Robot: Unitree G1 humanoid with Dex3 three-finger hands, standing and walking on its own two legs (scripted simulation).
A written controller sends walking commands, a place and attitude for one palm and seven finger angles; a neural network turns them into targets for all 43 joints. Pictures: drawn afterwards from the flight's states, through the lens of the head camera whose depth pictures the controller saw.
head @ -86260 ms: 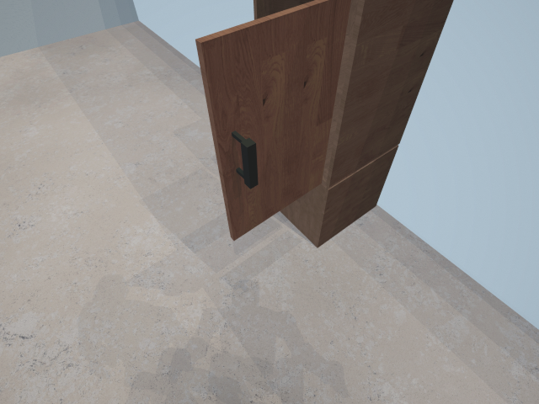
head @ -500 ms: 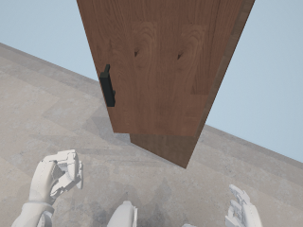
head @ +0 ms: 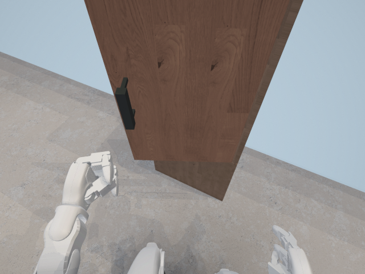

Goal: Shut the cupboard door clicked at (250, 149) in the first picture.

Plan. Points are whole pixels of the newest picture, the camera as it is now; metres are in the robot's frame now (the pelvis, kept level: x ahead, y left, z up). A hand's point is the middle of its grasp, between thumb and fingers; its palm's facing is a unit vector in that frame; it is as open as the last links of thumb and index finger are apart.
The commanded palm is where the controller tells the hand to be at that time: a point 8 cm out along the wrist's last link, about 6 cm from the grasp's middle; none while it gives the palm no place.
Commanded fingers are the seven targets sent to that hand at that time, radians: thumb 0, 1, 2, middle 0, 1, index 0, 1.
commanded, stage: bring the fist close to the handle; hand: left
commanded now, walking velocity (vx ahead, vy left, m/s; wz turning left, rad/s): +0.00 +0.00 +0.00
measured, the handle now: (127, 104) +0.51 +0.18 +0.06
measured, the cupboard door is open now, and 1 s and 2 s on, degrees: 25 25 12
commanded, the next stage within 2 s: push the door shut along its arc in 1.00 s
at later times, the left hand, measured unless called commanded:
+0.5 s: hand (135, 142) +0.38 +0.13 +0.07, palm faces +0.01 -1.00 -0.04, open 3.1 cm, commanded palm +0.37 +0.18 +0.07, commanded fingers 0.00 0.90 0.90 -1.30 -1.50 -1.30 -1.50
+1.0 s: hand (140, 136) +0.40 +0.13 +0.07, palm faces +0.03 -1.00 -0.04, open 3.1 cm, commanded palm +0.38 +0.18 +0.07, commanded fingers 0.00 0.90 0.90 -1.30 -1.50 -1.30 -1.50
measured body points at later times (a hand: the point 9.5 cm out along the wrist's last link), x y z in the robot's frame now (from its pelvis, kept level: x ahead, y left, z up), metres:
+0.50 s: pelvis +0.00 +0.00 +0.00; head +0.06 -0.01 +0.45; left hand +0.38 +0.19 +0.07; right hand +0.12 -0.25 -0.10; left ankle +0.09 +0.12 -0.65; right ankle -0.03 -0.13 -0.65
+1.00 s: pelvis +0.00 -0.01 +0.00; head +0.07 -0.02 +0.45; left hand +0.39 +0.18 +0.07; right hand +0.08 -0.27 -0.12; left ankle +0.09 +0.12 -0.65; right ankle -0.03 -0.13 -0.65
